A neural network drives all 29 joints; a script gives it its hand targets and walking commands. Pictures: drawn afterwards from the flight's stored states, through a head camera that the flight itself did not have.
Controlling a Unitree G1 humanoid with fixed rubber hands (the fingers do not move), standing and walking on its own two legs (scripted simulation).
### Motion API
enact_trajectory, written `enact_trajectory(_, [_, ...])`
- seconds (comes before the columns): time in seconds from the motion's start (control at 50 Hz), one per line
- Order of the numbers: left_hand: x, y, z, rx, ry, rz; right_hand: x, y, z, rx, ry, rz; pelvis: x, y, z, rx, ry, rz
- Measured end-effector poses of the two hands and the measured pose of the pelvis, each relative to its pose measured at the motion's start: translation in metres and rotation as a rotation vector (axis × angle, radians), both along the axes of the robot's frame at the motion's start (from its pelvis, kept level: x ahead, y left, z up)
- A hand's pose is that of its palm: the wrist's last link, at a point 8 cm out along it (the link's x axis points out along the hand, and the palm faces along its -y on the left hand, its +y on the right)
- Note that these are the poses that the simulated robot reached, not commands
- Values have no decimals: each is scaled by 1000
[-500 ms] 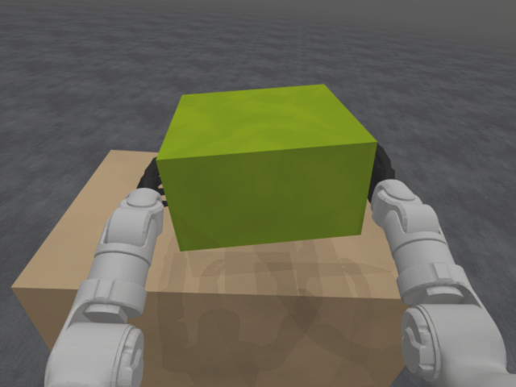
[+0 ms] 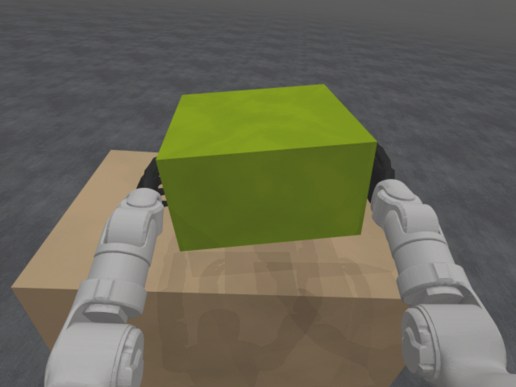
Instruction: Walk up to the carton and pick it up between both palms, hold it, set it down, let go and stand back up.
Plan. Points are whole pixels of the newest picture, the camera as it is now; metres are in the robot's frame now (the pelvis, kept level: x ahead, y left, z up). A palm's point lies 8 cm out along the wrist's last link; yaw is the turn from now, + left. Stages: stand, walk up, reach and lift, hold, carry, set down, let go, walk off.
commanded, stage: hold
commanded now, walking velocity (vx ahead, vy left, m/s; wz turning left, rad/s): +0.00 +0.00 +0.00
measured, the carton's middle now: (261, 156) +0.45 +0.01 +0.20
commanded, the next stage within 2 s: none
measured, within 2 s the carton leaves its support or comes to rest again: neither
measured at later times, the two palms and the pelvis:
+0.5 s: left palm (149, 197) +0.36 +0.19 +0.16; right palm (379, 186) +0.38 -0.18 +0.20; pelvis +0.00 +0.00 +0.00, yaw +0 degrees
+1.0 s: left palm (149, 197) +0.36 +0.19 +0.16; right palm (379, 186) +0.38 -0.18 +0.20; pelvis +0.00 +0.00 +0.00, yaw +0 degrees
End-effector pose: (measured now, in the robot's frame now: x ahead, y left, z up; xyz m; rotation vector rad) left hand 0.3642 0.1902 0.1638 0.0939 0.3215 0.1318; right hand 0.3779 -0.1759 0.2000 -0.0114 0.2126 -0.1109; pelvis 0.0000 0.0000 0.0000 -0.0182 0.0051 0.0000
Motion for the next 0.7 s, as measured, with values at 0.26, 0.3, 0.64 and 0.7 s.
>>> enact_trajectory(0.26, [0, 0, 0, 0, 1, 0, 0, 0, 0, 0, 1, 0, 0, 0, 0, 0, 0, 0])
enact_trajectory(0.3, [0, 0, 0, 0, 1, 0, 0, 0, 0, 0, 1, 0, 0, 0, 0, 0, 0, 0])
enact_trajectory(0.64, [0, 0, 0, 0, 2, 0, 0, 0, 0, 0, 1, 0, 0, 0, 0, 0, 0, 0])
enact_trajectory(0.7, [0, 0, 0, 0, 2, 0, 0, 0, 0, 0, 1, 0, 0, 0, 0, 0, 0, 0])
